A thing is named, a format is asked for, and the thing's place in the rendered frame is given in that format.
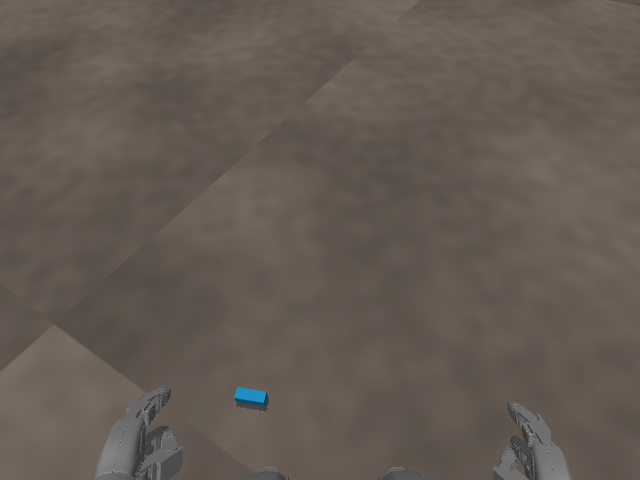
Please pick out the right robot hand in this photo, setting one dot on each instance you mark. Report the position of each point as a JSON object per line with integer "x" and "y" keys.
{"x": 538, "y": 454}

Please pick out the left robot hand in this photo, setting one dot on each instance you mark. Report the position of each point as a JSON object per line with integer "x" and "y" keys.
{"x": 127, "y": 449}

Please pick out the small box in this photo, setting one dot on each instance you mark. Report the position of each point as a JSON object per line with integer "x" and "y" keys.
{"x": 250, "y": 396}

